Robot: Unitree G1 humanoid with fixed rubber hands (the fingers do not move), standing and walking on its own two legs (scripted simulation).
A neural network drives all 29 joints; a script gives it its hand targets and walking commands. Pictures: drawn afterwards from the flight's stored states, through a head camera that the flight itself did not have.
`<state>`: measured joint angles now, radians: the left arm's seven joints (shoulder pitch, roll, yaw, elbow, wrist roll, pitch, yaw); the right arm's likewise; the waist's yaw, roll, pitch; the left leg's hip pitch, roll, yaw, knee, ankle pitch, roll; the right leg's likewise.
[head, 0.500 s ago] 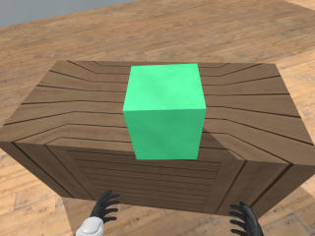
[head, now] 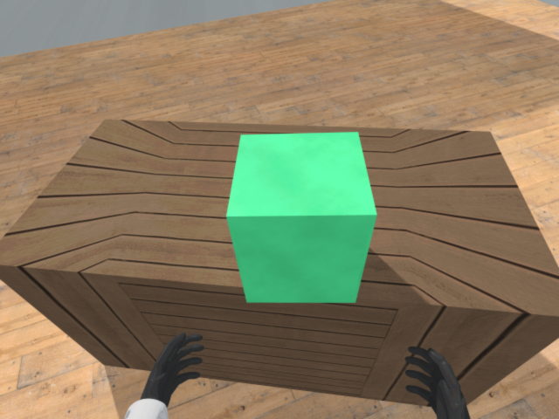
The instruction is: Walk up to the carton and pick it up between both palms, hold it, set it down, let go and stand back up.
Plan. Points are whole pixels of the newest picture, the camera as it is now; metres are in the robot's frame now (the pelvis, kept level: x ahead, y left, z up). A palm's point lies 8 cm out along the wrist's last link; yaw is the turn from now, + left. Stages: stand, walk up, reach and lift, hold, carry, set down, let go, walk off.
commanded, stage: reach and lift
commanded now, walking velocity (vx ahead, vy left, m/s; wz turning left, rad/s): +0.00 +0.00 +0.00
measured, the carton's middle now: (299, 221) +0.46 +0.01 +0.00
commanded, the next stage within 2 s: none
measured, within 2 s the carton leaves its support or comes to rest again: neither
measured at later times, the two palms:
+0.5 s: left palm (159, 358) +0.21 +0.21 -0.02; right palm (446, 369) +0.21 -0.19 -0.02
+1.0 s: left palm (161, 301) +0.28 +0.22 +0.03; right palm (444, 312) +0.27 -0.19 +0.02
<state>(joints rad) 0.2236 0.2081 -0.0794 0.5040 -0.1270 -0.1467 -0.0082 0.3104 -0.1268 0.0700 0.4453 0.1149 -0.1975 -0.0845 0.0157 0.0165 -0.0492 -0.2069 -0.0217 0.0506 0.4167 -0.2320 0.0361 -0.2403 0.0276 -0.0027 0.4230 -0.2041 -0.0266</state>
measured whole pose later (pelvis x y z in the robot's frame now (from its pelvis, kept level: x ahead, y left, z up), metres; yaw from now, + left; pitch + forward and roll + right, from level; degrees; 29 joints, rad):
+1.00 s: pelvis +0.02 +0.01 +0.00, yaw +0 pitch +2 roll +0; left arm 0.01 0.21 -0.05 0.35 -0.13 -0.11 0.04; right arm 0.02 -0.17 0.02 0.51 0.20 -0.28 -0.10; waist 0.02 -0.01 -0.05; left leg -0.17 -0.03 0.05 0.36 -0.23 0.05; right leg -0.19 0.02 0.00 0.35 -0.20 -0.02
